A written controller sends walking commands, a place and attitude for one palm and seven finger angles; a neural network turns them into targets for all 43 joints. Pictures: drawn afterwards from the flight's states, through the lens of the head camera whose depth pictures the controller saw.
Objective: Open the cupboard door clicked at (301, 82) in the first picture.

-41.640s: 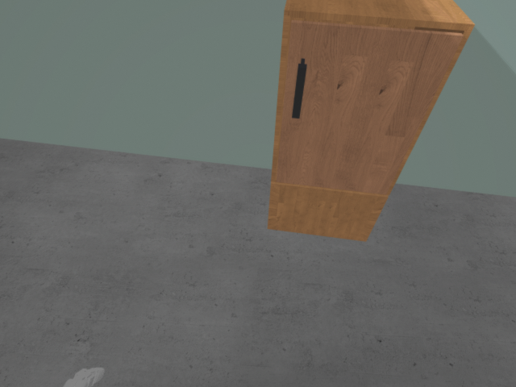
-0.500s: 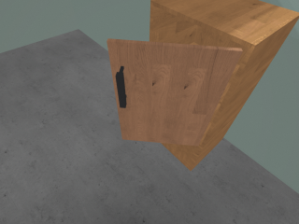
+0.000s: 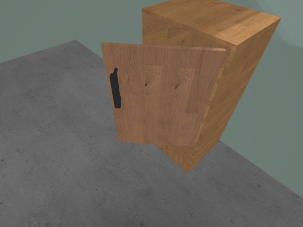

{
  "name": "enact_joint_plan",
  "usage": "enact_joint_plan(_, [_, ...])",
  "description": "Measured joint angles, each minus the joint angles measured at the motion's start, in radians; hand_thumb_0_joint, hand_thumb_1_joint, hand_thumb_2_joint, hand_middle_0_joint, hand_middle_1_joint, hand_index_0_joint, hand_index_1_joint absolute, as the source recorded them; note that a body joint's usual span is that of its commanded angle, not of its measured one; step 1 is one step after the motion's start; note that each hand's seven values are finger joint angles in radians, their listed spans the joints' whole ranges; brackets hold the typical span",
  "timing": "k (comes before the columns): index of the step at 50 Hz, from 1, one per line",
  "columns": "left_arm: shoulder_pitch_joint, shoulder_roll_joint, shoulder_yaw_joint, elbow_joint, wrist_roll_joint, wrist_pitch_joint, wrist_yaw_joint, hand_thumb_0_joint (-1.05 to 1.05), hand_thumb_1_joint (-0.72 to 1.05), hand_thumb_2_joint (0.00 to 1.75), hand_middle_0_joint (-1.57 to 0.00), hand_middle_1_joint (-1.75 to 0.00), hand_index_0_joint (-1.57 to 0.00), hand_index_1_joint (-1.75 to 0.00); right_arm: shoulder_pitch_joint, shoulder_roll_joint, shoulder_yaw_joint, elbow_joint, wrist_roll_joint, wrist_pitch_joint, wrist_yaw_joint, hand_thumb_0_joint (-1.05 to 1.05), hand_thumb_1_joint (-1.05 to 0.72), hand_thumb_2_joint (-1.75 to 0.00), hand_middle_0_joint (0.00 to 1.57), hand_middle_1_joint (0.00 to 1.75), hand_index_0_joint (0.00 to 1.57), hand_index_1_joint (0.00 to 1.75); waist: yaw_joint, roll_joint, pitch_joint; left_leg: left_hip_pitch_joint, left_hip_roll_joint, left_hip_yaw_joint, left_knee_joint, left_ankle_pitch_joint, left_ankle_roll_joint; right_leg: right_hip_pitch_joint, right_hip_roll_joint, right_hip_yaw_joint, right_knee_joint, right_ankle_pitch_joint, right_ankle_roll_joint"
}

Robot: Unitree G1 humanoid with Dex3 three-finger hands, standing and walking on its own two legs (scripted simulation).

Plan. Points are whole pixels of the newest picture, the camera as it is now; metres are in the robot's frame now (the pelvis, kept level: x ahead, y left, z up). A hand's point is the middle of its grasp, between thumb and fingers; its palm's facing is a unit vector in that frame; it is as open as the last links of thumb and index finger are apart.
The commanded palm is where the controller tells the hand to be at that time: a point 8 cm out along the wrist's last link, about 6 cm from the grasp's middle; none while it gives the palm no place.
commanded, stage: come to a stop and stand still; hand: left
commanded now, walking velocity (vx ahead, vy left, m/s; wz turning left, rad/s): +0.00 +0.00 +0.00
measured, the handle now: (116, 88) +0.61 +0.17 +0.01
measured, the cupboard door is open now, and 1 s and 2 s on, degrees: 43 43 43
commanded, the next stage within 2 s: look again from close up in 1.52 s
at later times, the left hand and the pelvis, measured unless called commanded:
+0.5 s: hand out of the picture -0.06 +0.12 -0.18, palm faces +0.07 -0.99 -0.11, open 7.4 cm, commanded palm none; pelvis +0.00 -0.01 +0.00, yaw +0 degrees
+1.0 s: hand out of the picture -0.01 +0.13 -0.18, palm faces +0.04 -0.99 -0.13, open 7.4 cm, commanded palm none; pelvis +0.03 -0.01 +0.00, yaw -1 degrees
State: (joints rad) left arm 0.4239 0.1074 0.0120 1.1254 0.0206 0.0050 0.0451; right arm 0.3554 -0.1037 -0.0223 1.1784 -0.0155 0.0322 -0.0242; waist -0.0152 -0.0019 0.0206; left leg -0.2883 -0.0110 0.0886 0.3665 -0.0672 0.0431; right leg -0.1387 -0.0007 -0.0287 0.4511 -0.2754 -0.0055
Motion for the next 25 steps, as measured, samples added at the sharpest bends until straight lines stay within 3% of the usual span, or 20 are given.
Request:
enact_joint_plan(13, [0.017, -0.030, -0.002, -0.002, 0.002, -0.008, -0.001, 0.01, 0.91, 0.90, -0.20, -0.30, -0.20, -0.29, -0.042, 0.017, -0.001, -0.027, 0.000, -0.011, -0.005, 0.01, -0.91, -0.90, 0.20, 0.30, 0.20, 0.30, 0.017, 0.000, -0.011, -0.027, 0.008, -0.020, 0.024, -0.014, -0.011, -0.027, 0.015, -0.003, 0.022, 0.000, -0.014])
enact_joint_plan(25, [0.005, -0.026, -0.002, -0.008, 0.004, -0.009, -0.001, 0.01, 0.90, 0.90, -0.20, -0.30, -0.20, -0.29, -0.038, 0.005, -0.001, -0.028, -0.002, -0.012, -0.008, 0.01, -0.91, -0.90, 0.20, 0.30, 0.20, 0.30, 0.014, -0.014, -0.020, -0.034, 0.021, -0.035, 0.056, -0.006, -0.015, -0.017, 0.033, -0.007, 0.022, -0.012, -0.021])
